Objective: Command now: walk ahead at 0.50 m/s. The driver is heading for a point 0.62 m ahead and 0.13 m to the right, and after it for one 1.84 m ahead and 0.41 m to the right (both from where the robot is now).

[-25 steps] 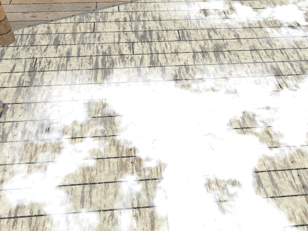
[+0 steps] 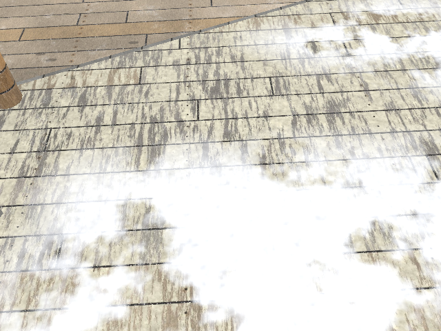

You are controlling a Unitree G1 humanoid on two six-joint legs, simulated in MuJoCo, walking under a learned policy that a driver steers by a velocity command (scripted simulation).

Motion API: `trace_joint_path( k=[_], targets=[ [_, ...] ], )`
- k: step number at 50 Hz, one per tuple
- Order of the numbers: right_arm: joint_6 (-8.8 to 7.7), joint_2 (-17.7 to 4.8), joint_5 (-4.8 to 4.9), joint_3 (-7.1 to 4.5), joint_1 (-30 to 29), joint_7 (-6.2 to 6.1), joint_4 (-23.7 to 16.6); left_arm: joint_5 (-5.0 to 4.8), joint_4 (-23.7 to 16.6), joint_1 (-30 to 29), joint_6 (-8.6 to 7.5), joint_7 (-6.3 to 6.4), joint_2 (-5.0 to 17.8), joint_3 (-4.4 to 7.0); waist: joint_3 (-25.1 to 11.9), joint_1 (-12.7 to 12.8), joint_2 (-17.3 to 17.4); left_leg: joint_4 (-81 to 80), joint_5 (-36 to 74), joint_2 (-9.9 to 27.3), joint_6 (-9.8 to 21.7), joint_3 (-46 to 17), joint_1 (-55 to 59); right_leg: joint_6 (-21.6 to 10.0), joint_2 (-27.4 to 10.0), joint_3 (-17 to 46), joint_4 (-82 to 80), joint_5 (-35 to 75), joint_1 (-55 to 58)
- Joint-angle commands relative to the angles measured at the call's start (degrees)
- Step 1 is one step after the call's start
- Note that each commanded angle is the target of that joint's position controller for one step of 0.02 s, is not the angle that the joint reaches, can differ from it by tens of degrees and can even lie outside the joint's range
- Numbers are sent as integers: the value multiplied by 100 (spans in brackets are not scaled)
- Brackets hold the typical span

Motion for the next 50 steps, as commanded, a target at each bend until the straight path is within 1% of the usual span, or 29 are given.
trace_joint_path(
  k=[1, 5, 10, 13, 15, 16, 17, 18, 19, 20, 21, 22, 23, 24, 25, 28, 30, 33, 36, 39, 40, 41, 42, 43, 44, 45, 46, 48, 50],
  targets=[
    [-15, -328, -46, -89, -92, -24, -348, -19, -300, -185, -101, 82, 904, 218, -57, -146, -472, -649, 798, 247, -134, -146, -592, -1024, -1575, 1310, -1266, 1052, 426],
    [-91, -134, -14, -11, -780, 61, -484, -81, -147, 62, -36, 137, 1006, 237, 104, 98, -527, -2067, 1913, 65, -152, 77, -279, -796, -1338, 723, -1314, 1129, 478],
    [-161, -186, 50, -2, -1456, 207, -727, -143, 124, 477, 102, 160, 1090, 276, 330, 294, -587, -2862, 1813, -111, 4, 119, -329, -734, -1677, 781, -1037, 1139, 1208],
    [-192, -379, 29, -69, -1198, 261, -706, -168, 175, 361, 186, 204, 1194, 331, 162, 24, -696, -3104, 1201, -268, 245, 204, 139, -572, -1822, 790, -521, 2090, 1623],
    [-190, -750, -13, -282, 120, 197, -310, -148, 147, 207, 236, 228, 1094, 288, -681, -662, -616, -3258, 1266, -533, 534, 470, 2101, -316, -1403, 429, 1039, 3406, 1266],
    [-164, -1161, -69, -400, 1136, 133, -124, -3, 5, 269, 228, 242, 789, 153, -1560, -1000, 32, -3030, 1446, 465, 895, -653, 3860, -91, -1055, 171, 2821, 1917, 115],
    [-147, -1575, -84, -467, 1297, 148, -30, -36, -67, 1027, 92, 182, 85, -55, -2173, -570, 1564, -3711, 203, 1707, 1853, -3424, 5645, 243, 52, 328, 4743, -2018, -2232],
    [-144, -961, -19, -329, 1299, 143, -79, -188, 48, 677, -20, 140, 726, 83, -2058, -875, 939, -4151, -746, 1680, 1738, -3789, 5504, 188, -206, 1082, 5408, -2400, -2907],
    [-163, -743, -31, -246, 901, 114, -119, -325, -131, 117, -80, 116, 1012, 174, -1185, -856, 623, -4268, -617, 1514, 1448, -2889, 4779, 107, -476, 1029, 5470, -1907, -3233],
    [-172, -624, -64, -203, 530, 101, -148, -302, -187, -172, -88, 142, 955, 170, -778, -686, 212, -4415, -143, 1308, 1280, -2224, 4012, 110, -765, 902, 5227, -1373, -3046],
    [-192, -422, -96, -148, 247, 114, -148, -208, -194, -316, -45, 164, 896, 198, -389, -536, 78, -4639, 284, 1073, 1156, -1698, 3374, 131, -915, 890, 4886, -1022, -2855],
    [-252, -315, -150, -116, 173, 131, -134, -178, -142, -176, 16, 161, 840, 222, -285, -385, 292, -4712, 1163, 935, 1025, -1229, 2919, 136, -1037, 1002, 4706, -800, -2410],
    [-284, -353, -148, -138, 50, 130, -87, -206, -108, 54, 101, 163, 681, 208, -353, -201, 429, -4902, 1082, 944, 1100, -1052, 2789, 204, -1074, 978, 4603, -657, -2252],
    [-325, -216, -129, -126, 11, 135, -43, -212, -33, 52, 194, 189, 621, 215, -238, -210, 212, -5068, 1157, 757, 1010, -740, 2618, 190, -1084, 965, 4584, -539, -2199],
    [-355, -426, -154, -170, -12, 111, 11, -230, -98, 53, 250, 192, 519, 206, -165, -110, 346, -5192, 1290, 933, 1112, -606, 2469, 259, -1080, 1004, 4486, -370, -2291],
    [-362, -492, -192, -204, 33, 38, 157, -161, -239, -348, 292, 196, 492, 222, 131, -165, 19, -5283, 2090, 856, 1095, 29, 2538, 409, -1034, 1088, 3756, 298, -2700],
    [-312, -548, -173, -202, -114, -32, 163, -95, -360, -584, 244, 136, 419, 203, 189, -169, 48, -5126, 3235, 608, 900, 713, 2453, 428, -910, 753, 2862, 943, -2415],
    [-196, -686, -120, -224, 100, -158, 268, -40, -649, -1193, 219, 2, 214, 129, 123, -434, 50, -4889, 3792, 580, 790, 1145, 2624, 408, -740, 244, 1923, 1630, -2010],
    [-18, -815, -15, -275, 175, -212, 344, -56, -872, -1304, 272, -124, 337, 181, 15, -426, 149, -4399, 4096, 826, 745, 1174, 3313, 263, -637, 153, 1539, 1173, -2063],
    [159, -956, 92, -351, -97, -302, 237, -32, -884, -698, 289, -205, 682, 347, -323, -35, 284, -3181, 5229, 887, 564, 1183, 3571, -41, -270, -104, 1337, 327, -1402],
    [208, -892, 104, -331, -191, -315, 183, -36, -741, -88, 263, -173, 905, 471, -617, 278, 91, -2204, 5002, 631, 371, 1307, 3431, -213, -45, -161, 809, 751, -642],
    [182, -776, -5, -275, 40, -289, 138, -12, -713, 329, 260, -44, 1332, 611, -1009, 435, -555, -747, 3363, 227, -5, 1343, 2480, -529, -515, 677, 561, 2822, 640],
    [125, -128, -361, -86, 592, -190, -20, 14, -826, 183, 314, 78, 1835, 661, -1559, -194, -1878, 1242, -2215, -796, -429, 1141, 425, -1507, -1929, 2735, 1218, 5757, 2356],
    [39, -381, -190, -62, 684, -75, -3, 73, -1032, 200, 291, 40, 1622, 576, -2706, 38, -1374, 2286, -2677, -1044, -445, -242, -130, -2254, -2504, 4150, 683, 4572, 2834],
    [26, -681, 21, -143, 168, -33, -92, 24, -1188, -170, 295, 21, 1342, 526, -2246, 166, -764, 2247, -2127, -739, -322, -491, -439, -2002, -2199, 3559, 418, 3567, 2391],
    [56, -670, 23, -147, -155, -73, -170, -95, -1212, -520, 313, 49, 1107, 465, -1529, 50, -395, 1839, -1630, -544, -287, -397, -599, -1658, -1895, 3028, 248, 2698, 1664],
    [116, -672, -73, -164, -296, -151, -143, -138, -1246, -729, 350, 87, 957, 414, -1085, -73, -121, 1403, -1315, -376, -301, -383, -486, -1431, -1697, 2778, 54, 2096, 922],
    [255, -692, -112, -197, -242, -202, -211, -7, -1316, -904, 413, 148, 967, 411, -741, -330, -519, 772, -1064, -360, -308, -370, 154, -1343, -1465, 2621, -225, 1645, -146],
    [271, -526, -123, -163, -110, -227, -171, 19, -1363, -911, 444, 199, 1034, 450, -792, -380, -668, 41, -952, -462, -401, -264, 415, -1242, -1222, 2308, -179, 2001, -379]
  ],
)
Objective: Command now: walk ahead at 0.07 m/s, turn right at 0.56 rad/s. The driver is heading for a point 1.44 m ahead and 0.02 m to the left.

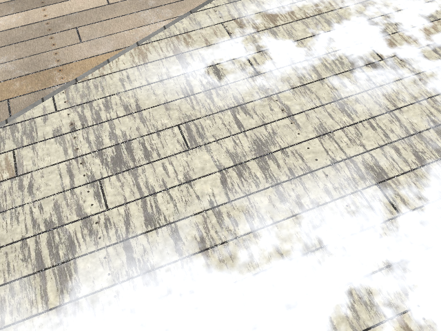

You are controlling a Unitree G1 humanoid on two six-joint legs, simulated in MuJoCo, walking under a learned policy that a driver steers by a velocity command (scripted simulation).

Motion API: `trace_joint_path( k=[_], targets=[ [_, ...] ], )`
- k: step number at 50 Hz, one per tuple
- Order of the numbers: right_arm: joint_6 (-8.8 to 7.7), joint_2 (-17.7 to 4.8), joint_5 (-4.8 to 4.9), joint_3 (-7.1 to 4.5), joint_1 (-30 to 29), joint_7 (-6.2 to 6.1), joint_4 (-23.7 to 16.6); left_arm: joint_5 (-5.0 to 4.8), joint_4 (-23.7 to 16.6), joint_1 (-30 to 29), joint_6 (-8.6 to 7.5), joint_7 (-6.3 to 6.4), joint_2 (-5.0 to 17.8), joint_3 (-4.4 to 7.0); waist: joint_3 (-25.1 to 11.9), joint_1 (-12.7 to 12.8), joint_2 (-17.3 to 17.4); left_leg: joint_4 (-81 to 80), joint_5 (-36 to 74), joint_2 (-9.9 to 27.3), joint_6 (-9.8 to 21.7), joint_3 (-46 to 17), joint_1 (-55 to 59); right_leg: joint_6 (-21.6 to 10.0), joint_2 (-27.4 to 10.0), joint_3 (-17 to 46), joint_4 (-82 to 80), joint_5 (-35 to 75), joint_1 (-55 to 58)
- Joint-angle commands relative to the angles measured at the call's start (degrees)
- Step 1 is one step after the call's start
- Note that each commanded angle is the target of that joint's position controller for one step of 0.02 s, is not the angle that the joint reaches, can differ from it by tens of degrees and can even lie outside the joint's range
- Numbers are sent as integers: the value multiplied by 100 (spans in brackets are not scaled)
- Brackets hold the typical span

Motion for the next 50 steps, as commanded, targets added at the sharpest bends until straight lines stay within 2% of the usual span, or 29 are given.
trace_joint_path(
  k=[1, 4, 7, 10, 12, 13, 14, 15, 16, 17, 18, 20, 21, 23, 24, 26, 28, 30, 31, 32, 33, 34, 35, 37, 38, 41, 44, 47, 50],
  targets=[
    [24, -458, -21, -138, 585, -72, -187, 11, -485, -61, -9, 126, 918, 260, -1203, -259, -496, -812, 311, 6, -122, -90, 122, -1087, -1397, 1718, -833, 1544, 868],
    [91, -426, 3, -115, 551, -73, -151, -19, -533, -101, 73, 217, 916, 252, -1425, -178, -569, -1272, 846, 63, -225, -102, 346, -925, -1366, 1664, -810, 748, 820],
    [117, -417, 27, -107, 346, -58, -229, 28, -516, -134, 138, 221, 798, 191, -1194, -61, -821, -1722, 957, 96, -210, -58, 564, -804, -1270, 1768, -922, -513, 571],
    [31, -438, 39, -106, 283, -7, -279, 61, -463, -59, 175, 187, 713, 129, -1055, 38, -940, -2368, 801, 96, -112, 7, 782, -764, -1348, 2003, -764, -690, 731],
    [-50, -357, 34, -98, 502, 60, -215, 28, -436, -105, 204, 176, 602, 50, -1031, -129, -905, -3466, 1276, 29, 57, 150, 1357, -594, -1274, 2022, -491, -505, 755],
    [-85, -322, -17, -80, 660, 104, -167, 18, -352, 73, 201, 178, 419, -26, -1124, -204, -768, -4133, 1647, 94, 184, 144, 1898, -354, -1072, 1882, -408, -1185, 612],
    [-104, -572, -137, -105, 786, 113, -170, 66, -282, 303, 174, 170, 210, -99, -1097, -112, -183, -4477, 1459, 833, 462, -560, 2314, 9, -675, 1479, 140, -2133, 172],
    [-81, -882, -208, -170, 764, 100, -86, 47, -356, 402, 116, 143, 125, -97, -865, 166, 938, -4776, 407, 1408, 1058, -1465, 2154, 292, 44, 450, 828, -2464, -379],
    [-90, -855, -204, -194, 804, 117, -104, 46, -491, -63, 32, 138, 444, -44, -574, -187, 1359, -5412, -1039, 1830, 1506, -2362, 1663, 435, -97, 256, 1490, -2340, -514],
    [-111, -937, -138, -226, 781, 88, -136, -37, -540, -335, -25, 126, 756, 68, -219, -308, 1289, -5633, -1416, 1876, 1548, -2576, 1674, 475, -217, 209, 2131, -2225, -862],
    [-128, -975, -55, -246, 863, 40, -89, -51, -458, -305, -51, 124, 784, 120, -101, -311, 1093, -5625, -1195, 1807, 1491, -2509, 1869, 526, -310, 191, 2573, -2188, -1201],
    [-178, -836, 93, -220, 1077, -14, -1, -44, -363, -195, -107, 77, 546, 85, -88, -348, 878, -5525, -601, 1604, 1349, -2087, 2461, 552, -538, 176, 2700, -1789, -1653],
    [-185, -768, 114, -209, 1169, -15, 34, -57, -351, -284, -163, 52, 383, 39, -95, -414, 768, -5541, -276, 1446, 1266, -1779, 2545, 540, -556, 26, 2412, -1629, -1578],
    [-189, -728, 124, -213, 1233, 3, 84, -74, -378, -522, -278, 3, 105, -49, -176, -516, 842, -5500, 391, 1181, 1181, -1212, 2423, 519, -525, -260, 1682, -1370, -990],
    [-187, -762, 133, -226, 1256, 17, 102, -87, -397, -603, -318, -20, 31, -75, -220, -542, 919, -5484, 600, 1110, 1177, -1016, 2289, 502, -494, -353, 1294, -1314, -614],
    [-181, -878, 168, -262, 1375, 68, 153, -122, -404, -638, -355, -56, 95, -63, -253, -559, 1006, -5429, 727, 1139, 1271, -909, 2098, 465, -427, -479, 739, -1290, -43],
    [-158, -937, 231, -271, 1338, 120, 176, -151, -309, -376, -371, -71, 189, -28, -273, -363, 899, -5276, 701, 1211, 1279, -898, 1777, 351, -380, -576, 64, -798, 691],
    [-167, -756, 212, -199, 1298, 157, 197, -163, -70, 270, -349, -27, 341, 57, -466, -23, 714, -4829, 848, 1094, 1085, -772, 1256, 205, -379, -513, -290, -577, 1877],
    [-211, -481, 149, -105, 1163, 182, 162, -177, 46, 851, -339, 37, 510, 123, -725, 278, 509, -4086, 955, 848, 832, -457, 763, 46, -782, -10, -373, -735, 2747],
    [-304, 15, 38, 41, 1007, 209, -48, -80, 124, 1512, -315, 115, 1035, 238, -1126, 483, -858, -2090, 529, 237, 410, 306, -476, -456, -2007, 1746, -754, -1252, 3878],
    [-440, -251, 166, -17, 846, 157, -305, -46, 242, 1903, -327, 45, 1421, 346, -1126, 606, -1749, -744, -528, -65, 319, 284, -1561, -1250, -2818, 3539, -1399, -2344, 3868],
    [-503, -700, 254, -146, 793, 164, -271, -60, 210, 1603, -387, 13, 979, 202, -593, 467, -1184, 0, -343, 328, 412, -22, -2045, -1281, -2736, 3398, -1482, -2863, 3557],
    [-537, -739, 280, -164, 758, 211, -219, -43, 154, 1354, -429, 3, 687, 105, -294, 340, -1023, 109, 211, 497, 523, -45, -2142, -1080, -2416, 2808, -1546, -2739, 3285],
    [-552, -597, 109, -157, 603, 248, -135, -27, 88, 1026, -435, -33, 440, 7, -42, 219, -508, -240, 913, 706, 551, 20, -1901, -783, -1963, 1847, -1683, -1159, 2780],
    [-539, -410, 122, -117, 613, 285, -213, -9, 109, 921, -415, -21, 584, 29, -51, 43, -785, -463, 1187, 762, 473, 49, -1750, -847, -2013, 1770, -1813, -913, 2497],
    [-470, -242, 99, -45, 367, 329, -262, -31, 157, 894, -422, 27, 545, 31, -57, 22, -519, -1355, 1822, 674, 249, 232, -1394, -820, -1714, 983, -1994, 85, 2155],
    [-486, -53, 91, 63, -236, 381, -467, -85, 287, 1080, -418, 81, 747, 90, 16, 185, -520, -2675, 2758, 440, 182, 394, -705, -692, -1558, 467, -2017, 377, 1749],
    [-477, -163, 153, 58, -625, 440, -636, -156, 478, 1377, -423, 93, 824, 118, 101, 255, -545, -3221, 3135, 314, 290, 334, -359, -625, -1763, 446, -2015, 328, 1871],
    [-481, -359, 148, -1, -653, 484, -714, -174, 607, 1399, -369, 108, 882, 156, 65, 98, -514, -3518, 2805, 262, 531, 270, -209, -460, -2001, 434, -1690, 875, 2439]
  ],
)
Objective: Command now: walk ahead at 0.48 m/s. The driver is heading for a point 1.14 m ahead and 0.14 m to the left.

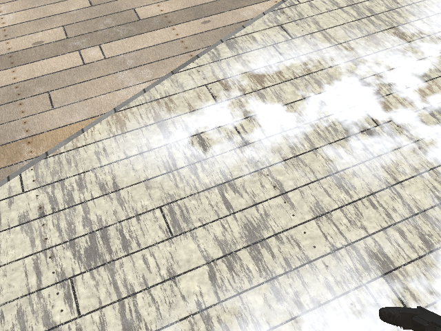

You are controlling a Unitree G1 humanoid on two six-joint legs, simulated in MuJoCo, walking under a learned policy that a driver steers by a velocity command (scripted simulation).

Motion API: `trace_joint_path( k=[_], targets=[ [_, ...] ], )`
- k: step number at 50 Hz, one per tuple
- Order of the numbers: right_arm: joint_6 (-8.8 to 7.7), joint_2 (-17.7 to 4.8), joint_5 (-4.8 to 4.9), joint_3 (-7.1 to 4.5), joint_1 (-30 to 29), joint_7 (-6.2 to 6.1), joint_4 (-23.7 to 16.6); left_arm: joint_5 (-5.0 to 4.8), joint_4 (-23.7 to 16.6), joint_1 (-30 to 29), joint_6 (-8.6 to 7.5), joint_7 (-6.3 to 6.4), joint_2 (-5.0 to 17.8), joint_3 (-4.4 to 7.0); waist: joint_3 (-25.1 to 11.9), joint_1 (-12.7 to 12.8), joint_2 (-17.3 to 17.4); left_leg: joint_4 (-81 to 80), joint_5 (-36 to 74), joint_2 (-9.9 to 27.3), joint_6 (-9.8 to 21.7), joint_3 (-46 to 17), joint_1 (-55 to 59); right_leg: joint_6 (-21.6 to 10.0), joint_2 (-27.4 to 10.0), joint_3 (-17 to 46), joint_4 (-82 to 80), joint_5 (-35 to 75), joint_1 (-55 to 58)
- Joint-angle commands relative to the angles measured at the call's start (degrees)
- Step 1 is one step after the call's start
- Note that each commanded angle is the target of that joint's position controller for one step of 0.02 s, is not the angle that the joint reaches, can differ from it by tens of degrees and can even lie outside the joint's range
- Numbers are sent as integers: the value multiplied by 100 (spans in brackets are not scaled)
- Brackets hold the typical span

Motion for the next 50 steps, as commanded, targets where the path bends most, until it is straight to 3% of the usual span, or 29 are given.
trace_joint_path(
  k=[1, 3, 4, 5, 6, 7, 8, 9, 10, 11, 12, 13, 17, 18, 21, 25, 28, 30, 31, 32, 33, 34, 35, 36, 37, 40, 42, 46, 50],
  targets=[
    [-81, -622, -7, -181, -199, 28, -442, -13, -244, -172, -19, 44, 1048, 267, 224, -428, -677, -196, -306, -174, 237, 105, 587, -836, -1581, 591, 139, 3087, -269],
    [-49, -968, -21, -382, 1062, -51, -109, 41, -231, -206, 59, 71, 1025, 234, -634, -1095, -686, -231, -481, -455, 531, 387, 2425, -583, -1218, 262, 1814, 4634, -507],
    [-21, -1353, -78, -483, 2057, -115, 64, 168, -350, -94, 74, 95, 753, 108, -1494, -1425, -121, -6, -488, 528, 877, -705, 4200, -373, -907, 61, 3616, 3168, -1668],
    [-18, -1818, -103, -554, 2329, -66, 202, 109, -423, 801, -44, 34, -64, -125, -2371, -920, 1611, -839, -2162, 1873, 1869, -3741, 5962, -4, 208, 206, 5731, -997, -3810],
    [-17, -1206, -10, -409, 2292, -62, 170, -22, -311, 396, -164, 6, 579, 4, -2225, -1199, 1110, -1504, -3108, 1789, 1733, -4368, 5806, -59, 7, 868, 6359, -1360, -4468],
    [-20, -999, -13, -332, 1848, -91, 130, -153, -514, -289, -226, -19, 909, 97, -1232, -1171, 737, -1566, -2877, 1620, 1440, -3430, 5042, -134, -298, 688, 6438, -901, -4883],
    [-17, -917, -58, -297, 1459, -107, 69, -108, -606, -647, -260, 8, 861, 70, -791, -1007, 203, -1633, -2205, 1415, 1302, -2770, 4210, -165, -590, 530, 6167, -367, -4710],
    [-22, -775, -123, -257, 1184, -94, 48, 19, -624, -843, -251, 32, 806, 89, -421, -841, 9, -1778, -1550, 1177, 1230, -2246, 3471, -161, -767, 470, 5796, -38, -4481],
    [-62, -667, -203, -220, 1134, -74, 45, 74, -599, -777, -213, 24, 768, 105, -335, -681, 224, -1820, -531, 1002, 1152, -1821, 2960, -186, -908, 524, 5594, 133, -4017],
    [-81, -676, -189, -228, 1020, -77, 62, 48, -563, -518, -149, 21, 606, 88, -459, -472, 380, -1997, -699, 996, 1271, -1733, 2849, -130, -947, 523, 5448, 240, -3858],
    [-118, -601, -146, -222, 989, -70, 85, 57, -492, -495, -76, 40, 544, 77, -391, -455, 211, -2203, -789, 877, 1281, -1549, 2633, -118, -984, 485, 5342, 327, -3764],
    [-148, -731, -131, -249, 994, -85, 140, 52, -532, -529, -27, 43, 464, 58, -291, -390, 316, -2340, -761, 979, 1388, -1459, 2426, -49, -1006, 455, 5156, 418, -3808],
    [-126, -829, -92, -277, 1230, -180, 311, 145, -730, -1348, -8, 43, 448, 44, 61, -581, -72, -2619, -575, 793, 1282, -915, 2589, 115, -1025, 392, 3932, 1627, -4355],
    [-111, -948, -88, -299, 1286, -195, 350, 120, -780, -1505, -40, 15, 337, -5, 119, -623, 88, -2616, -404, 826, 1270, -784, 2535, 128, -1023, 368, 3486, 1895, -4265],
    [-61, -1015, -20, -311, 1632, -232, 517, 89, -917, -2178, -129, -68, 284, -51, 243, -911, -22, -2575, -352, 656, 1098, -401, 2648, 132, -787, 105, 2509, 2542, -3940],
    [64, -1105, 21, -333, 2018, -243, 744, 34, -1154, -2724, -179, -198, 319, -66, 350, -1068, 82, -2246, -232, 988, 1042, -504, 3409, -11, -650, 122, 1909, 2309, -4071],
    [162, -1170, 36, -369, 1977, -282, 810, 43, -1173, -2577, -205, -263, 516, -7, 204, -851, 175, -1760, 661, 1148, 901, -542, 3948, -245, -499, 43, 1660, 1590, -3771],
    [217, -1117, 29, -335, 1812, -304, 790, 79, -832, -1409, -212, -215, 866, 189, -558, -206, 172, -354, 2283, 774, 668, -204, 3739, -534, -184, -268, 1443, 1576, -1996],
    [210, -862, -80, -213, 1805, -323, 651, 132, -613, -344, -197, -158, 1238, 314, -1427, 211, -189, 1239, 1321, 477, 448, 35, 2712, -889, -948, 541, 1734, 1782, -223],
    [83, -215, -89, -11, 2495, -271, 529, 147, -479, 85, -157, -154, 1763, 439, -2169, -66, -1653, 3387, -1897, -568, 19, 174, 263, -1826, -2286, 3245, 1310, 582, 1886],
    [-41, -630, -4, -97, 2224, -239, 626, 79, -495, 137, -141, -158, 1185, 283, -2276, 140, -1461, 4110, -3426, -528, 56, -607, -472, -1816, -2375, 4138, 662, -137, 1924],
    [-119, -995, 147, -204, 1719, -200, 448, 79, -546, -312, -141, -146, 967, 188, -1359, 89, -1137, 4301, -3074, -206, 139, -590, -913, -1544, -2205, 3311, 538, -169, 1229],
    [-146, -953, 146, -187, 1375, -210, 361, 101, -612, -702, -131, -135, 854, 147, -866, -62, -716, 4074, -2560, 88, 156, -402, -819, -1402, -1979, 2636, 424, 253, 436],
    [-129, -883, 44, -199, 1199, -224, 332, 138, -628, -993, -132, -153, 699, 97, -426, -219, -457, 3703, -2198, 258, 120, -329, -664, -1349, -1768, 2175, 198, 710, -296],
    [-79, -835, 3, -221, 1296, -228, 348, 193, -639, -1142, -169, -160, 616, 68, -334, -417, -665, 3451, -1951, 421, 90, -385, -267, -1314, -1641, 1881, 56, 1199, -785],
    [99, -546, -31, -175, 1486, -256, 427, 151, -534, -1225, -257, -165, 669, 94, -208, -649, -618, 2999, -1609, 498, -72, -306, 49, -1398, -1472, 1270, -359, 1697, -1368],
    [123, -507, -74, -146, 1092, -268, 277, 128, -414, -1119, -273, -124, 803, 136, 15, -589, -565, 2323, -1139, 545, -212, -278, -204, -1452, -1460, 974, -493, 2089, -1419],
    [52, -354, -65, -90, 293, -201, 91, 89, -218, -807, -222, -52, 899, 150, 145, -313, -499, 774, 195, 337, -200, -76, 2, -1158, -1166, 394, -557, 2098, -1325],
    [6, -378, 0, -75, -350, -101, -125, 24, 62, -376, -136, -25, 990, 176, 305, -96, -521, 42, 400, 167, -106, -33, 24, -1106, -1392, 389, -418, 1900, -780]
  ],
)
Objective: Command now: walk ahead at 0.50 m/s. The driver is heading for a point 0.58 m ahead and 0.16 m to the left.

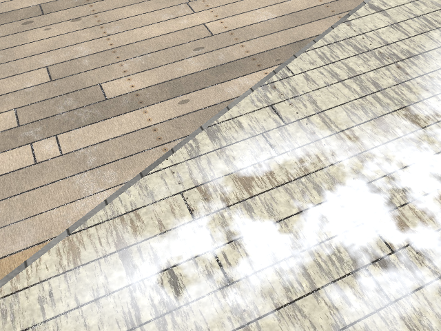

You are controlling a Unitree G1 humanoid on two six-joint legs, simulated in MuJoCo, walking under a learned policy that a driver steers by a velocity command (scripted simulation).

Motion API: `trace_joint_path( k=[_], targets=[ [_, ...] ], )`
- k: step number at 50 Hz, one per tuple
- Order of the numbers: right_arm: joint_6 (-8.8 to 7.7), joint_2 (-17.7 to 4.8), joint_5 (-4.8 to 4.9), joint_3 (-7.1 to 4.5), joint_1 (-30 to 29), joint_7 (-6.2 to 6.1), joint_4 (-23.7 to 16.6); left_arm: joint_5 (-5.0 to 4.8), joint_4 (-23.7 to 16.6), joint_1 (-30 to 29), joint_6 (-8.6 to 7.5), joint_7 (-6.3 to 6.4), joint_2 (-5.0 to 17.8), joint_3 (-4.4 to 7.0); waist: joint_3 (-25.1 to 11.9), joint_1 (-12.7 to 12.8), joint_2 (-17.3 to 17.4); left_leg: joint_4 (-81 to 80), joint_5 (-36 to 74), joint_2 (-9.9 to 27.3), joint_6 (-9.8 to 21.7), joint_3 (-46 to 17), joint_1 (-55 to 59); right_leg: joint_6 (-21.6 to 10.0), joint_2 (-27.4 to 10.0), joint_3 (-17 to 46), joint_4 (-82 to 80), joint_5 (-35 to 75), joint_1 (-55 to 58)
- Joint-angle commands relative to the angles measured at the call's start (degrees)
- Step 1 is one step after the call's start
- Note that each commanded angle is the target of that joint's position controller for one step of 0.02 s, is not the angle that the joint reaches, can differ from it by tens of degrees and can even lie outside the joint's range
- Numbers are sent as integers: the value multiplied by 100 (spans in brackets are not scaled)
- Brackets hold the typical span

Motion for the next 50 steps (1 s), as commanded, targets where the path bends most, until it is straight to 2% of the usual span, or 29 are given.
trace_joint_path(
  k=[1, 5, 6, 7, 8, 9, 10, 11, 12, 13, 14, 15, 16, 20, 22, 26, 29, 31, 33, 34, 35, 36, 37, 38, 39, 42, 44, 47, 50],
  targets=[
    [-110, -364, 37, -61, -685, 83, -546, -52, -111, 156, 8, 54, 1013, 243, 308, 2, -601, -440, 100, -138, 114, 60, 109, -886, -1675, 714, -309, 1323, -71],
    [-151, -604, 16, -155, -303, 146, -520, -66, -11, 54, 135, 106, 1153, 301, 29, -361, -776, -720, -706, -390, 435, 245, 847, -672, -1842, 731, 490, 2787, 467],
    [-150, -793, 0, -272, 392, 116, -306, -57, -25, -58, 172, 117, 1106, 279, -391, -746, -702, -843, -703, -581, 577, 442, 1797, -546, -1592, 512, 1315, 3625, 354],
    [-138, -1105, -31, -406, 1361, 61, -48, 15, -92, -15, 187, 136, 896, 185, -1128, -1121, -486, -619, -546, -268, 810, 135, 3356, -356, -1289, 277, 2625, 3211, -367],
    [-101, -1708, -128, -556, 2014, 28, 66, 52, -247, 641, 94, 87, 289, -15, -2050, -994, 799, -779, -1391, 1205, 1710, -2346, 5724, 87, -438, -1, 4930, 1031, -2710],
    [-77, -1335, -22, -454, 2143, 48, 115, 19, -143, 554, -42, 60, 362, -22, -2388, -1084, 1224, -1713, -2201, 1577, 1975, -3975, 6068, 128, -34, 753, 5893, -2028, -3686],
    [-85, -1033, 7, -338, 1756, 42, 65, -148, -273, 66, -134, 15, 890, 124, -1524, -1077, 781, -1850, -2616, 1416, 1674, -3331, 5454, 18, -400, 974, 6331, -1845, -4266],
    [-86, -887, -12, -294, 1347, 28, -23, -191, -386, -338, -177, 14, 907, 122, -937, -944, 414, -1956, -2363, 1217, 1488, -2608, 4654, -51, -707, 792, 6164, -1325, -4312],
    [-90, -710, -51, -238, 1006, 42, -50, -99, -415, -572, -165, 45, 849, 132, -452, -785, 45, -2167, -1876, 968, 1376, -2027, 3854, -44, -919, 665, 5788, -884, -4150],
    [-140, -573, -114, -193, 908, 69, -67, -9, -387, -555, -127, 63, 817, 164, -262, -630, 224, -2215, -761, 772, 1244, -1556, 3263, -50, -1092, 718, 5464, -609, -3706],
    [-153, -596, -127, -202, 759, 70, -57, -15, -353, -309, -59, 61, 654, 146, -370, -412, 396, -2397, -838, 738, 1327, -1445, 3067, 20, -1154, 720, 5321, -409, -3455],
    [-184, -515, -109, -196, 730, 80, -43, -5, -279, -270, 18, 81, 587, 139, -329, -392, 217, -2594, -835, 597, 1328, -1261, 2863, 38, -1185, 692, 5245, -273, -3318],
    [-216, -677, -107, -230, 746, 60, 6, -15, -306, -271, 67, 88, 491, 122, -284, -322, 304, -2711, -696, 692, 1439, -1165, 2692, 111, -1198, 667, 5086, -145, -3331],
    [-200, -734, -72, -247, 1050, -49, 203, 74, -509, -990, 96, 100, 476, 132, -22, -481, -94, -2920, -292, 500, 1344, -612, 2987, 287, -1194, 620, 3923, 998, -3926],
    [-174, -843, -36, -265, 1135, -85, 269, 52, -611, -1339, 35, 39, 325, 55, 135, -594, 45, -2941, -66, 423, 1281, -279, 2874, 314, -1133, 515, 3052, 1536, -3709],
    [-103, -919, 22, -283, 1673, -121, 554, -8, -831, -2129, -35, -65, 276, 8, 280, -901, -15, -2863, -283, 496, 1199, -160, 3302, 258, -883, 328, 2121, 1957, -3558],
    [0, -969, 53, -316, 1861, -144, 716, -23, -1014, -2435, -77, -161, 337, 7, 354, -899, 56, -2533, -8, 803, 1143, -338, 3885, 90, -818, 424, 1775, 1526, -3647],
    [58, -984, 74, -335, 1806, -171, 746, -8, -999, -2258, -115, -189, 520, 70, 246, -697, 97, -2181, 612, 861, 1055, -463, 4152, -29, -683, 390, 1602, 1062, -3329],
    [118, -1019, 54, -332, 1517, -191, 680, 44, -659, -1070, -150, -138, 868, 258, -448, -27, 145, -856, 2131, 483, 813, -237, 3959, -267, -400, 122, 1337, 1151, -1632],
    [121, -796, -43, -236, 1539, -215, 544, 177, -455, -172, -156, -88, 1234, 367, -1337, 268, -127, 558, 1377, 117, 548, 10, 3112, -561, -1035, 645, 1759, 2213, 60],
    [24, -105, -93, -24, 2367, -173, 522, 239, -336, 283, -92, -60, 1717, 483, -2256, 33, -1520, 2846, -1570, -857, 30, 280, 727, -1554, -2560, 2910, 1736, 2752, 2439],
    [-64, -411, -32, -97, 2343, -160, 702, 163, -313, 428, -48, -75, 1213, 346, -2699, 195, -1538, 3667, -4017, -1090, -21, -606, 323, -1713, -2765, 3818, 1212, 3166, 2403],
    [-89, -841, 137, -233, 1906, -155, 591, 109, -375, -57, -39, -73, 951, 241, -1822, 121, -1187, 4006, -3902, -798, 27, -717, -17, -1455, -2560, 2845, 1171, 3368, 1632],
    [-68, -786, 149, -222, 1576, -186, 514, 97, -444, -555, -36, -67, 771, 179, -1246, -70, -888, 3778, -3551, -513, 20, -465, -39, -1288, -2317, 2124, 1078, 3706, 817],
    [2, -710, 42, -233, 1355, -228, 477, 123, -433, -897, -47, -83, 588, 121, -784, -237, -575, 3382, -3202, -314, 1, -311, 196, -1156, -2060, 1669, 836, 3818, -44],
    [256, -317, -13, -206, 1738, -279, 624, 224, -322, -1398, -102, -110, 393, 60, -605, -722, -872, 2452, -2589, -137, -135, -178, 1356, -1127, -1691, 842, 431, 4137, -1345],
    [317, -178, -34, -149, 1610, -305, 557, 202, -233, -1650, -78, -58, 531, 75, -607, -836, -947, 1436, -2140, -132, -203, -57, 1664, -1100, -1570, 488, 331, 4080, -1611],
    [360, -276, -85, -137, 1157, -294, 464, 177, -12, -1422, -16, 4, 716, 109, -803, -626, -867, 542, -1322, -180, -197, 18, 2049, -1067, -1586, 436, 307, 3775, -1423],
    [420, -416, -81, -186, 853, -286, 414, 135, 174, -1375, 78, 23, 733, 84, -643, -569, -778, -23, -1151, -217, -73, 6, 2273, -985, -1632, 594, 313, 2410, -1426]
  ],
)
